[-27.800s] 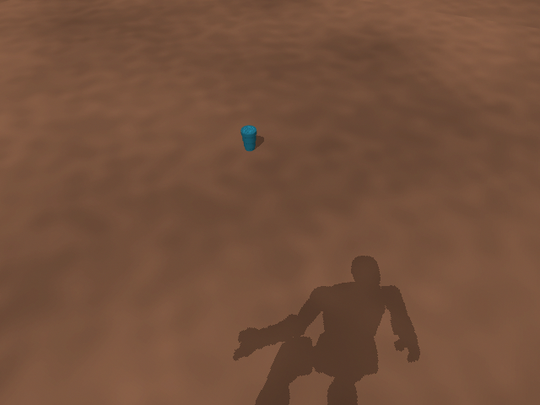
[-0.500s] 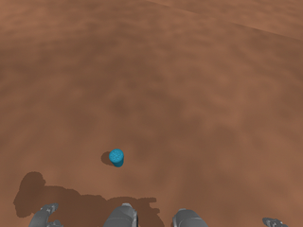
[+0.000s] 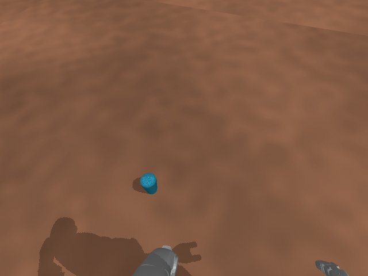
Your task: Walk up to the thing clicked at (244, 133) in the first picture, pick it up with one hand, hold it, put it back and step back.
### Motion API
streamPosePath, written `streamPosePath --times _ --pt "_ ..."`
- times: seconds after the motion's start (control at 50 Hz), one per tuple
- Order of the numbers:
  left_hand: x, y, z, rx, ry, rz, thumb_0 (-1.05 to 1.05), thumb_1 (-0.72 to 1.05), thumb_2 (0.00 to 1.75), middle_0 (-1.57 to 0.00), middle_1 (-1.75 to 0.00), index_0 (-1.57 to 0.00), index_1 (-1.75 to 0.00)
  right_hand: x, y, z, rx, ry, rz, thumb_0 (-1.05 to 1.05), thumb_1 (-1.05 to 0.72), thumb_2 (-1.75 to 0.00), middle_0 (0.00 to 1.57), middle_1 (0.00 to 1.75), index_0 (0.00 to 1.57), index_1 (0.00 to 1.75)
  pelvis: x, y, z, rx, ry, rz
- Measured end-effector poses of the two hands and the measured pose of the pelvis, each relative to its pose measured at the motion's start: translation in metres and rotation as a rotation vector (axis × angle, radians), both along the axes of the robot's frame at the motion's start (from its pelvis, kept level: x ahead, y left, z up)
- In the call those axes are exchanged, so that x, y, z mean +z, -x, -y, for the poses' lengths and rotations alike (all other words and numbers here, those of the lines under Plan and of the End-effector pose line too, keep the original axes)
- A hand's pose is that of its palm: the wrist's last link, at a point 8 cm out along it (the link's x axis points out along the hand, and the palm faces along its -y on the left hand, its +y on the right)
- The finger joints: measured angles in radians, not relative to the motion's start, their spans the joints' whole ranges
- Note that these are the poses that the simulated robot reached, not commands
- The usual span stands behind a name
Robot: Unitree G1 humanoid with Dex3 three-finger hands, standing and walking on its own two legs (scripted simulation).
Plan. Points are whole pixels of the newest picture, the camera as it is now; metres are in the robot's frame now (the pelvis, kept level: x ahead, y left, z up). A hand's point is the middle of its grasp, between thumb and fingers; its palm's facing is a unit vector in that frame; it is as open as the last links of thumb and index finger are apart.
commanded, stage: walk up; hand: left
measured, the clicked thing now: (150, 184) +0.61 +0.27 -0.70
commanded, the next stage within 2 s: stand in 1.78 s
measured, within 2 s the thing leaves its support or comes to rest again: neither
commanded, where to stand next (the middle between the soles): +0.26 -0.01 m, yaw +7 degrees
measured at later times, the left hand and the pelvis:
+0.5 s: hand out of the picture -0.03 +0.23 -0.16, palm faces +0.04 -0.91 -0.41, open 7.4 cm; pelvis -0.12 -0.05 -0.02, yaw +1 degrees
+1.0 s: hand out of the picture -0.11 +0.26 -0.15, palm faces +0.11 -0.91 -0.39, open 7.4 cm; pelvis -0.16 -0.03 +0.00, yaw +6 degrees
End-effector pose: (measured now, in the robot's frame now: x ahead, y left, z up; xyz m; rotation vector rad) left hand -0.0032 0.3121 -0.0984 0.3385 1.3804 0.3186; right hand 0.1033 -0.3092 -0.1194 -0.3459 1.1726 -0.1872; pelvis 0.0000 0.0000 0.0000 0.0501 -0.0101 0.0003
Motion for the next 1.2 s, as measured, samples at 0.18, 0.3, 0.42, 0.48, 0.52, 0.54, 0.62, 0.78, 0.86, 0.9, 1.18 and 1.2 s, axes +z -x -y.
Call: streamPosePath --times 0.18,0.3,0.42,0.48,0.52,0.54,0.62,0.78,0.86,0.9,1.18,1.2 --pt "-0.019 -0.025 -0.002 -0.025 -0.005 0.2 0.0 0.9 0.9 -0.2 -0.3 -0.2 -0.3 -0.01 0.033 -0.007 0.085 0.043 -0.043 0.01 -0.9 -0.9 0.2 0.3 0.2 0.3 -0.016 0.041 0.004 0.083 0.013 0.007" --pt "-0.02 -0.023 0.019 -0.041 0.058 0.254 0.0 0.91 0.9 -0.2 -0.3 -0.2 -0.3 0.007 0.048 -0.013 0.102 0.026 0.017 0.01 -0.9 -0.9 0.2 0.3 0.2 0.3 -0.007 0.072 0.012 0.08 0.056 0.023" --pt "-0.016 0.004 0.035 -0.077 0.049 0.271 0.0 0.91 0.9 -0.2 -0.3 -0.2 -0.3 0.016 0.057 0.01 0.096 0.03 0.114 0.01 -0.9 -0.9 0.21 0.3 0.21 0.3 -0.008 0.1 0.029 0.039 0.058 0.013" --pt "-0.02 0.027 0.041 -0.098 0.009 0.255 0.0 0.9 0.9 -0.2 -0.3 -0.2 -0.3 0.007 0.067 0.029 0.084 0.014 0.148 0.0 -0.9 -0.9 0.21 0.3 0.2 0.3 -0.018 0.116 0.042 0.013 0.045 0.02" --pt "-0.018 0.048 0.048 -0.091 -0.011 0.232 0.0 0.91 0.9 -0.2 -0.3 -0.2 -0.3 -0.001 0.08 0.041 0.061 0.005 0.145 0.0 -0.9 -0.9 0.2 0.3 0.2 0.3 -0.021 0.128 0.048 0.026 0.087 0.045" --pt "-0.016 0.058 0.05 -0.087 -0.016 0.221 0.0 0.91 0.9 -0.2 -0.3 -0.2 -0.3 -0.004 0.088 0.045 0.049 0.002 0.132 0.0 -0.9 -0.9 0.2 0.3 0.2 0.3 -0.02 0.131 0.05 0.035 0.088 0.046" --pt "-0.001 0.095 0.051 -0.061 -0.046 0.183 0.0 0.9 0.9 -0.21 -0.3 -0.2 -0.3 -0.009 0.127 0.054 0.02 -0.019 0.047 0.0 -0.9 -0.9 0.2 0.3 0.2 0.3 -0.012 0.139 0.054 0.018 0.037 0.038" --pt "0.01 0.123 0.025 -0.024 -0.092 0.199 0.01 0.9 0.9 -0.21 -0.3 -0.2 -0.3 -0.021 0.196 0.052 0.045 -0.01 -0.15 0.01 -0.9 -0.9 0.2 0.3 0.2 0.3 -0.011 0.158 0.045 0.095 0.051 0.021" --pt "-0.002 0.129 0.008 -0.002 -0.072 0.207 0.0 0.9 0.9 -0.21 -0.3 -0.2 -0.3 -0.018 0.206 0.035 0.06 -0.002 -0.173 0.01 -0.9 -0.9 0.2 0.3 0.2 0.3 -0.014 0.164 0.034 0.103 0.012 0.037" --pt "-0.007 0.132 0.007 0.011 -0.048 0.19 0.0 0.9 0.9 -0.2 -0.3 -0.2 -0.3 -0.012 0.204 0.025 0.058 -0.01 -0.135 0.01 -0.9 -0.9 0.2 0.3 0.2 0.3 -0.012 0.163 0.03 0.093 0.007 0.039" --pt "-0.012 0.101 0.036 -0.012 0.033 0.258 0.0 0.9 0.9 -0.2 -0.3 -0.2 -0.3 0.0 0.143 0.015 0.072 -0.014 0.013 0.01 -0.9 -0.9 0.2 0.3 0.2 0.3 -0.006 0.15 0.03 0.11 0.06 0.049" --pt "-0.012 0.1 0.036 -0.01 0.037 0.259 0.0 0.9 0.9 -0.2 -0.3 -0.2 -0.3 0.0 0.139 0.013 0.079 -0.016 0.019 0.01 -0.9 -0.9 0.2 0.3 0.2 0.3 -0.006 0.148 0.028 0.114 0.057 0.047"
